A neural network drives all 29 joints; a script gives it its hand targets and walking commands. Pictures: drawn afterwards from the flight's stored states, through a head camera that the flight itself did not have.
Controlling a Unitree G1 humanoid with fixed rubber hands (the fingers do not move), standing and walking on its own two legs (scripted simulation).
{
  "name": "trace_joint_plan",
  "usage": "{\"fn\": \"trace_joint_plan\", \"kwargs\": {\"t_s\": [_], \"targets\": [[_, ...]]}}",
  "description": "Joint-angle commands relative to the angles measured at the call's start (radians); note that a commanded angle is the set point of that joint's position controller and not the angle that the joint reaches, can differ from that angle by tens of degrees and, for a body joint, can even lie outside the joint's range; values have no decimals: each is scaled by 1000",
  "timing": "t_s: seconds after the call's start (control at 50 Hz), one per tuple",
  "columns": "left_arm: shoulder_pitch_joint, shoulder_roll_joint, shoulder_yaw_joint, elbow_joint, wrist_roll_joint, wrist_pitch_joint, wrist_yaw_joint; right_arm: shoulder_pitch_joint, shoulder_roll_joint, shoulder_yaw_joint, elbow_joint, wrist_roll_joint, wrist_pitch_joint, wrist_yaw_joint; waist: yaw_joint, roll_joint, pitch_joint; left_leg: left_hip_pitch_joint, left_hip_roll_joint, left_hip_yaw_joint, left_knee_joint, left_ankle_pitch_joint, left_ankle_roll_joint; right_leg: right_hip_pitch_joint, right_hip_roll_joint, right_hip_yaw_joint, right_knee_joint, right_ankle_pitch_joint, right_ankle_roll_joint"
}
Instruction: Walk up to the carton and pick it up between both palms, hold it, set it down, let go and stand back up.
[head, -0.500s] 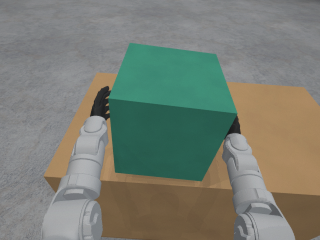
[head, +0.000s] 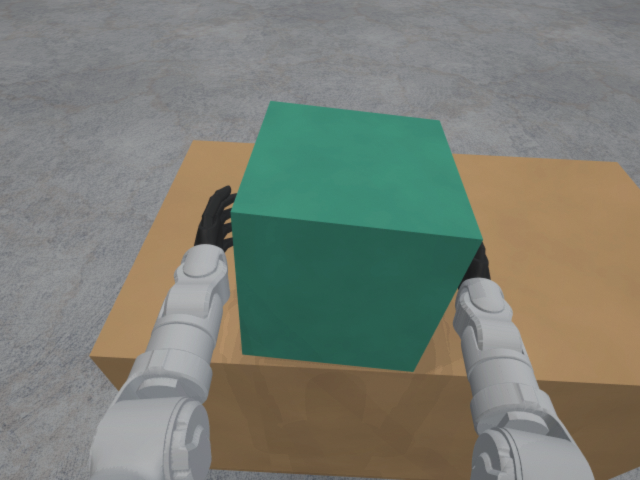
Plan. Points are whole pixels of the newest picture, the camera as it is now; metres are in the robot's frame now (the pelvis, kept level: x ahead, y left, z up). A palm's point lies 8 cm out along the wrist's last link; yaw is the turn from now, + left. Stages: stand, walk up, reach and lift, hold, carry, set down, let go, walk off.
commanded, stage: set down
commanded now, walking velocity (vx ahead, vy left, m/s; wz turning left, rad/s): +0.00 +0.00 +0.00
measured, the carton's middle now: (341, 236) +0.45 -0.05 +0.06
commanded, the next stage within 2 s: none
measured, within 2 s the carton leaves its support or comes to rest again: rests again in 0.72 s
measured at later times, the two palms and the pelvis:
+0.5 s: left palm (213, 261) +0.39 +0.12 +0.08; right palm (468, 291) +0.35 -0.22 +0.06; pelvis -0.01 +0.00 +0.00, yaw +0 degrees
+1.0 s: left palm (213, 270) +0.39 +0.13 +0.06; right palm (467, 292) +0.35 -0.22 +0.05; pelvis -0.01 -0.01 +0.00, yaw -1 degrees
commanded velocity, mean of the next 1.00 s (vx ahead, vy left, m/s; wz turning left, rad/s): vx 0.00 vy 0.00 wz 0.00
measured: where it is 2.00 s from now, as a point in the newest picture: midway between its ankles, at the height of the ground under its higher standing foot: outside the picture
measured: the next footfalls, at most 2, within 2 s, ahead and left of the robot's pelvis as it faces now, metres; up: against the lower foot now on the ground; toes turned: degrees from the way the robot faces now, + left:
none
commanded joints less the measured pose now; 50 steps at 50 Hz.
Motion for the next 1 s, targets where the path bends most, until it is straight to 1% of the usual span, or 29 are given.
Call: {"fn": "trace_joint_plan", "kwargs": {"t_s": [0.0, 0.12, 0.28, 0.48, 0.5, 0.52, 0.54, 0.56, 0.58, 0.6, 0.62, 0.64, 0.66, 0.68, 0.7, 0.72, 0.74, 0.76, 0.78, 0.8, 0.82, 0.84, 0.86, 0.88, 0.9, 0.92, 0.94, 0.96, 0.98], "targets": [[-701, -594, -344, -150, -32, -67, -148, -910, 505, 370, -343, 13, -155, 156, -9, -45, -623, 62, -38, 47, -8, 533, -103, 422, 37, -24, 117, 603, 21], [-706, -583, -323, -125, -18, -95, -153, -889, 509, 347, -322, -17, -173, 160, -12, -46, -624, 43, -38, 52, -19, 502, -100, 431, 31, -23, 117, 595, 22], [-713, -570, -291, -80, 4, -134, -158, -868, 507, 305, -283, -63, -202, 168, -15, -37, -615, 36, -31, 57, -30, 461, -100, 408, 25, -29, 107, 539, 19], [-708, -546, -243, -19, 35, -181, -159, -846, 508, 262, -246, -117, -241, 182, -6, -39, -606, 12, -23, 67, -42, 411, -92, 388, 17, -34, 104, 481, 19], [-683, -532, -250, -50, 37, -193, -155, -836, 487, 256, -248, -112, -251, 176, -2, -67, -575, 7, -14, 67, -39, 435, -79, 410, 21, -31, 103, 507, 22], [-685, -518, -257, -61, 38, -199, -149, -838, 473, 246, -234, -117, -258, 172, 4, -67, -584, 18, -14, 71, -44, 428, -85, 405, 25, -40, 105, 487, 21], [-676, -511, -249, -38, 43, -200, -150, -837, 479, 244, -220, -118, -263, 172, 5, -77, -567, 13, -17, 74, -44, 421, -82, 401, 22, -36, 99, 483, 22], [-662, -502, -246, -27, 46, -203, -150, -828, 465, 236, -223, -136, -267, 170, -3, -84, -557, 8, -13, 75, -44, 412, -81, 404, 26, -41, 98, 470, 21], [-647, -489, -240, -30, 50, -206, -149, -814, 467, 230, -218, -136, -273, 167, -2, -92, -554, 5, -12, 77, -47, 403, -77, 395, 21, -36, 97, 467, 25], [-651, -489, -232, -26, 56, -209, -153, -805, 480, 223, -206, -146, -274, 165, 7, -85, -530, -14, -16, 87, -54, 381, -74, 407, 17, -34, 97, 454, 27], [-666, -499, -235, -31, 57, -211, -155, -813, 476, 209, -201, -153, -279, 166, -5, -82, -544, -20, -19, 84, -57, 368, -78, 412, 16, -34, 96, 453, 26], [-652, -504, -247, -36, 55, -215, -151, -785, 460, 207, -185, -153, -286, 167, -7, -41, -567, -3, -17, 81, -59, 382, -82, 395, 11, -36, 96, 454, 20], [-656, -507, -259, -36, 57, -222, -146, -782, 458, 200, -181, -161, -297, 169, -5, -22, -593, 17, -11, 80, -45, 420, -86, 379, 17, -39, 97, 454, 13], [-649, -516, -255, -35, 67, -228, -143, -780, 469, 193, -179, -172, -303, 172, -10, -31, -567, 25, -12, 81, -40, 434, -88, 368, 17, -41, 90, 450, 13], [-642, -502, -256, -27, 70, -231, -141, -762, 451, 182, -171, -177, -311, 171, -15, -34, -595, 45, -7, 79, -34, 450, -96, 356, 20, -49, 91, 458, 15], [-627, -490, -257, -28, 71, -238, -139, -742, 448, 193, -158, -173, -315, 170, -5, -25, -589, 44, -8, 80, -29, 456, -97, 362, 16, -41, 91, 469, 12], [-647, -488, -258, -32, 78, -246, -139, -729, 451, 188, -138, -169, -318, 167, -15, -9, -593, 44, -8, 81, -24, 470, -97, 376, 15, -40, 98, 473, 15], [-645, -474, -244, -14, 84, -250, -138, -728, 432, 171, -108, -176, -316, 167, -15, -6, -554, 26, -7, 82, -31, 443, -102, 368, 14, -43, 91, 440, 11], [-644, -471, -251, -9, 85, -252, -136, -726, 433, 157, -108, -174, -322, 166, -20, 2, -554, 41, -2, 84, -31, 444, -107, 343, 14, -49, 92, 428, 13], [-645, -453, -249, 5, 77, -257, -136, -725, 418, 153, -114, -178, -325, 160, -19, -10, -562, 30, 1, 85, -24, 446, -107, 335, 14, -38, 87, 431, 8], [-630, -447, -249, -3, 72, -264, -131, -723, 401, 164, -129, -167, -330, 157, -18, 0, -577, 31, -2, 79, -22, 458, -104, 341, 11, -29, 93, 457, 7], [-637, -416, -243, 17, 80, -268, -129, -713, 383, 153, -108, -172, -327, 156, -13, 1, -582, 13, -5, 85, -18, 457, -104, 353, 10, -33, 103, 466, 11], [-616, -389, -226, 22, 70, -273, -126, -707, 358, 166, -105, -159, -330, 154, 1, -4, -579, -15, -14, 91, -19, 437, -101, 379, 7, -28, 108, 477, 9], [-625, -369, -226, 27, 73, -276, -123, -707, 358, 165, -94, -155, -329, 149, 0, -17, -571, -29, -12, 92, -32, 410, -99, 376, 8, -29, 111, 466, 12], [-624, -344, -218, 23, 73, -279, -117, -688, 336, 149, -78, -156, -326, 142, -5, -10, -557, -34, -12, 93, -31, 405, -97, 370, 6, -24, 113, 462, 15], [-620, -278, -206, 41, 63, -282, -108, -675, 275, 144, -67, -141, -325, 130, -7, -7, -566, -39, -11, 97, -21, 412, -101, 368, 6, -21, 123, 477, 15], [-594, -108, -189, 50, 34, -289, -77, -643, 79, 130, -52, -99, -327, 103, 0, 6, -615, -38, -10, 99, -8, 454, -112, 365, 14, -10, 138, 509, 15], [-598, 3, -142, 38, 27, -288, -49, -612, 4, 77, 1, -74, -319, 72, -5, -3, -532, -62, -12, 101, -7, 437, -111, 357, 14, -3, 135, 486, 18], [-600, 137, -123, 38, -1, -289, -17, -607, -140, 62, 5, -22, -318, 36, -1, -7, -565, -74, -9, 103, 2, 422, -116, 355, 16, 10, 145, 480, 16]]}}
